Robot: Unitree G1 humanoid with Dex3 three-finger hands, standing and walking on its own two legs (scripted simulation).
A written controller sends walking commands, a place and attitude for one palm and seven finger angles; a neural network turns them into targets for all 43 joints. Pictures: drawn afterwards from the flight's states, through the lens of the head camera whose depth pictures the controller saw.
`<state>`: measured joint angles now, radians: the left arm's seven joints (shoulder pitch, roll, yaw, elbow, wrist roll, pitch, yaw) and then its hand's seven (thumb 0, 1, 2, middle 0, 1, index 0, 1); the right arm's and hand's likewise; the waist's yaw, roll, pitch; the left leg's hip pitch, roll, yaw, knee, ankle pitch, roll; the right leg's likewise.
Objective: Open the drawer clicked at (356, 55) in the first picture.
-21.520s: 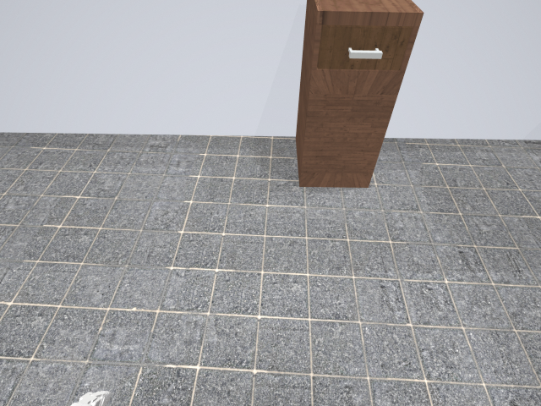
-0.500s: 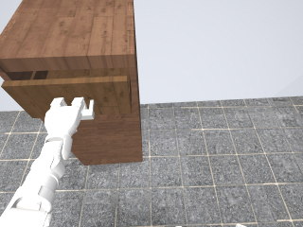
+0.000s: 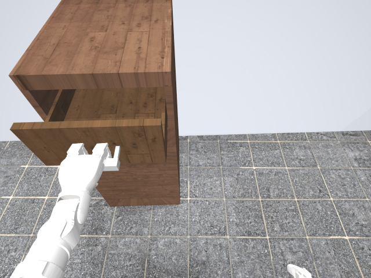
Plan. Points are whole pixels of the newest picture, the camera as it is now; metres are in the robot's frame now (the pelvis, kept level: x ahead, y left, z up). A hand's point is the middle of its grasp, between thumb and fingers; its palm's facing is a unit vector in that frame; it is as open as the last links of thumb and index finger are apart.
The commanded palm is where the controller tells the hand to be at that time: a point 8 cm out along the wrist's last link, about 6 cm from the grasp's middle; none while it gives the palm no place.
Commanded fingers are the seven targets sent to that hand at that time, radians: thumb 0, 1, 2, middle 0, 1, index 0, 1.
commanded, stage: pull the drawer open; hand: left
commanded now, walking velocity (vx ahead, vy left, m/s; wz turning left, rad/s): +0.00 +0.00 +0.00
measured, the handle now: (94, 157) +0.39 +0.24 +0.01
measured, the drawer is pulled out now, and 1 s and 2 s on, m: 0.12 0.23 0.30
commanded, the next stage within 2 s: open the thumb to release the handle in 1.96 s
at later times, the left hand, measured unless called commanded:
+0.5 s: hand (87, 202) +0.29 +0.23 -0.02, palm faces -0.01 -0.05 -1.00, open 5.4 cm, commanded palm +0.25 +0.25 +0.04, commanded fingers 0.00 0.90 0.90 -0.40 -1.35 -0.40 -1.35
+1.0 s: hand (82, 227) +0.23 +0.23 -0.02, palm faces -0.02 -0.07 -1.00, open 5.5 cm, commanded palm +0.19 +0.24 +0.04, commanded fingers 0.00 0.90 0.90 -0.40 -1.35 -0.40 -1.35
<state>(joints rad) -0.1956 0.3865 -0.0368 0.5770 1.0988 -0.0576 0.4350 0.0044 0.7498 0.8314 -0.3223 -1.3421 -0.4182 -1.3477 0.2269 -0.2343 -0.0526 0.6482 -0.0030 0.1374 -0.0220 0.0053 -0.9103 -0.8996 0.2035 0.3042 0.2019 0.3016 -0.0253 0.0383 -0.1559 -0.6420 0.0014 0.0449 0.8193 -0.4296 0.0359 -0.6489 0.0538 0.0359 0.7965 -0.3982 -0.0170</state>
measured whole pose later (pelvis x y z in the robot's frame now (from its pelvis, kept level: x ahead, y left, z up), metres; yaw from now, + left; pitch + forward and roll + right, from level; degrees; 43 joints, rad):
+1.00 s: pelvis +0.00 -0.01 +0.00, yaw -1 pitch +11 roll +1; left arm 0.29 0.37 -0.03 0.16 1.08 -0.04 0.45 0.04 0.74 0.80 -0.32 -1.33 -0.42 -1.35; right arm 0.13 -0.22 -0.04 0.60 -0.02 0.08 0.00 0.01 -0.91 -0.90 0.20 0.30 0.20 0.30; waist 0.02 0.03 -0.15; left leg -0.57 0.01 0.06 0.82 -0.45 0.02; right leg -0.60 0.06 0.05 0.83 -0.43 -0.04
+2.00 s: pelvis -0.01 -0.02 -0.02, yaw +0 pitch +12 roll +1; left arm 0.58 0.40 0.02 -0.06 1.07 -0.11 0.53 0.02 0.71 0.77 -0.33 -1.33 -0.42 -1.34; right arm 0.14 -0.22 -0.03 0.57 -0.04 0.10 0.01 0.01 -0.91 -0.90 0.20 0.30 0.20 0.30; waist 0.05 0.03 -0.15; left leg -0.66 0.01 0.05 0.93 -0.49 0.00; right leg -0.69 0.06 0.04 0.96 -0.48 -0.05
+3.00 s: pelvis -0.03 -0.03 -0.01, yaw +2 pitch +9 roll +1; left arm 0.36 0.34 -0.08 0.06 1.08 0.00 0.47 0.00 -0.49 0.30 -0.31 -1.21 -0.36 -1.26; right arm 0.14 -0.21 -0.02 0.61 -0.03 0.06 -0.03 0.01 -0.91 -0.90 0.20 0.30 0.20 0.30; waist 0.08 0.05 -0.13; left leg -0.63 -0.01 0.01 0.90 -0.43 0.00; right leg -0.65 0.04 0.00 0.92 -0.44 -0.05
